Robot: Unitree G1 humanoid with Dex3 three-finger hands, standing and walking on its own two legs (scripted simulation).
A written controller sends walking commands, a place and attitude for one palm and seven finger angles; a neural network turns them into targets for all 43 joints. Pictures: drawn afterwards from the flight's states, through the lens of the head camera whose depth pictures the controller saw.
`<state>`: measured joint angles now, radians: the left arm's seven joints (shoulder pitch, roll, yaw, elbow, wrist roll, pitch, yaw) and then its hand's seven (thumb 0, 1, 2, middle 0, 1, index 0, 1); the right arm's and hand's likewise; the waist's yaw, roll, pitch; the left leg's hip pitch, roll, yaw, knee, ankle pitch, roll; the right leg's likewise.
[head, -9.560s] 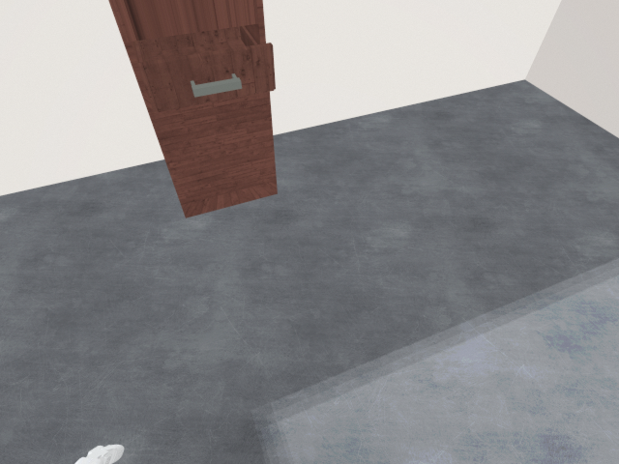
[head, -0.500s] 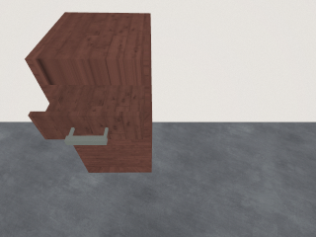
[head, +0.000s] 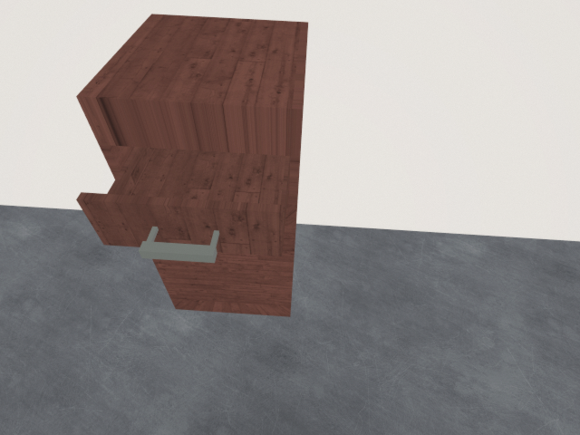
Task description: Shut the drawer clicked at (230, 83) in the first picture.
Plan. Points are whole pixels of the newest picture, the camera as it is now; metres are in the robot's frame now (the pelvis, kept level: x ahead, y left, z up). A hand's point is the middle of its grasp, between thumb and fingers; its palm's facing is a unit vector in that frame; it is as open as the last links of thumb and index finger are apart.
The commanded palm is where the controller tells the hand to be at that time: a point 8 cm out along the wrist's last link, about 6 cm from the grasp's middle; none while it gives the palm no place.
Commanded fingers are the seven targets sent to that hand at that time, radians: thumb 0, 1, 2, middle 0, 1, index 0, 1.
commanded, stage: come to a stop and stand still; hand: left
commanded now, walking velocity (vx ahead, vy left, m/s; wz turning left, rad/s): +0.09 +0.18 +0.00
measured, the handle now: (181, 242) +0.46 +0.25 -0.08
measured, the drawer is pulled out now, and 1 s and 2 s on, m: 0.16 0.16 0.16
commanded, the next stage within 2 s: look again from close up in 1.36 s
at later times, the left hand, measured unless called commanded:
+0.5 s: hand out of the picture +0.05 +0.21 -0.17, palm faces +0.01 -0.98 -0.20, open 7.2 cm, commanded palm none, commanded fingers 0.00 0.90 0.90 -0.20 -0.30 -0.20 -0.30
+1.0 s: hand out of the picture +0.02 +0.16 -0.17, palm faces +0.00 -0.98 -0.21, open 7.3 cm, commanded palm none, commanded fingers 0.00 0.90 0.90 -0.20 -0.30 -0.20 -0.30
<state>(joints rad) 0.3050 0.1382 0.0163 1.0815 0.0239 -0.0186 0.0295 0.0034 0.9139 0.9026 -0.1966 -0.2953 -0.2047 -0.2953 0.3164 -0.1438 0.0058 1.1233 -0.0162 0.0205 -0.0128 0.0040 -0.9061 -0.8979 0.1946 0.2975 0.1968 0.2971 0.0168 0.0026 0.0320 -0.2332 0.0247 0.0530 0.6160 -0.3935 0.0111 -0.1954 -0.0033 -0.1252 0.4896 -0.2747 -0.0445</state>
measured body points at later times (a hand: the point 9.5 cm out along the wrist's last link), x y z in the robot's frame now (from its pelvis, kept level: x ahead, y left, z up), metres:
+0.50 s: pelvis +0.01 +0.03 +0.00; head +0.02 +0.03 +0.45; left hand +0.05 +0.26 -0.15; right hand -0.01 -0.17 -0.16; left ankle +0.02 +0.12 -0.74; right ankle +0.01 -0.10 -0.73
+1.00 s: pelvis +0.02 -0.02 +0.00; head +0.02 -0.03 +0.45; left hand +0.02 +0.21 -0.15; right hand +0.03 -0.24 -0.16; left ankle +0.02 +0.12 -0.74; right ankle +0.01 -0.10 -0.74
